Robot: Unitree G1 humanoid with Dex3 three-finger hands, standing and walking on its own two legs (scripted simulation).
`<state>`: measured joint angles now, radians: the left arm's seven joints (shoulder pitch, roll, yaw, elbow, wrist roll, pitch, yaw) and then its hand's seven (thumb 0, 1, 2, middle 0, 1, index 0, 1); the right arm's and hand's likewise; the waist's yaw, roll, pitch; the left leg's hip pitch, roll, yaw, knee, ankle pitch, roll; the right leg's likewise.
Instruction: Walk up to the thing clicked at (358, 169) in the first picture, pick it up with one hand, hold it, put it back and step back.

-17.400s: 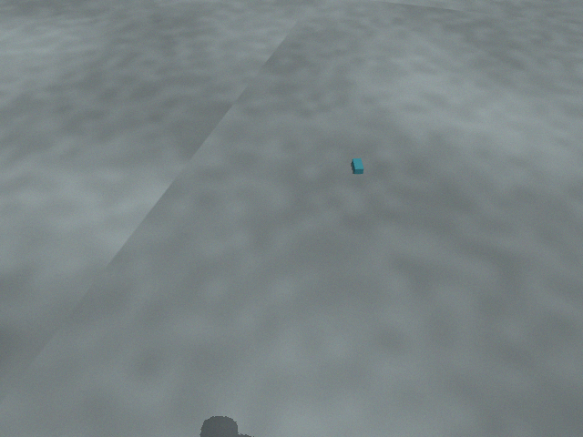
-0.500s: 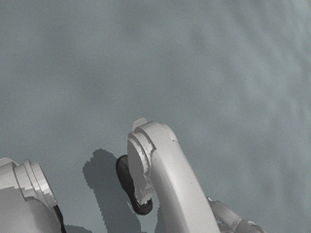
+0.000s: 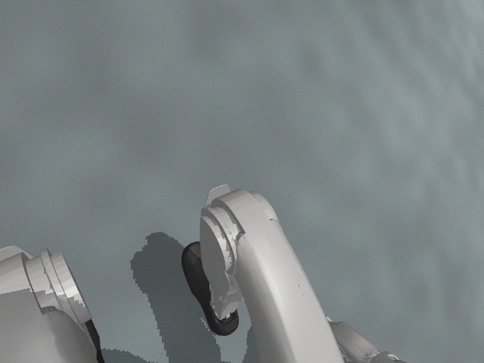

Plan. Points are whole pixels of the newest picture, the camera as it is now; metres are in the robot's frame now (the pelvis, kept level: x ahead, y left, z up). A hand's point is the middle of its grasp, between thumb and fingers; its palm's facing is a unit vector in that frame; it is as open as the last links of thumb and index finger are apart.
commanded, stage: settle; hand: left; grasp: from above
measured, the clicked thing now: out of the picture +0.43 +0.35 -0.29
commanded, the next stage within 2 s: lift in 0.70 s
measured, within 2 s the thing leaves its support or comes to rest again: leaves its support in 0.06 s
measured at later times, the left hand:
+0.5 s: hand out of the picture +0.41 +0.36 -0.16, palm faces -0.40 -0.16 -0.90, open 7.1 cm
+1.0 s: hand out of the picture +0.41 +0.36 -0.11, palm faces -0.40 -0.17 -0.90, open 7.2 cm
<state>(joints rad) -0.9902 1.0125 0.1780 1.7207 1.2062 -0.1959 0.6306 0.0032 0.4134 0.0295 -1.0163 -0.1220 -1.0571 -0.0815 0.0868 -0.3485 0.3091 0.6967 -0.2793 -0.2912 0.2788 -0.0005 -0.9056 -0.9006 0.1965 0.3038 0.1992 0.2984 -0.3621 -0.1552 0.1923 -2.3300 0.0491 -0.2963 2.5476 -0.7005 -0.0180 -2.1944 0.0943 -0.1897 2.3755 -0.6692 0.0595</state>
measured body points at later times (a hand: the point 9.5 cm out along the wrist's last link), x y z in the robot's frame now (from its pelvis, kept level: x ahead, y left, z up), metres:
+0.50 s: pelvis +0.00 +0.00 +0.01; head +0.23 +0.10 +0.39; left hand +0.43 +0.36 -0.11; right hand +0.11 -0.25 -0.08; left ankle +0.07 +0.13 -0.27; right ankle +0.12 -0.12 -0.27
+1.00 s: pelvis +0.00 -0.01 +0.04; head +0.22 +0.07 +0.42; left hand +0.43 +0.36 -0.06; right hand +0.09 -0.27 -0.08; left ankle +0.07 +0.13 -0.27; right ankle +0.12 -0.12 -0.27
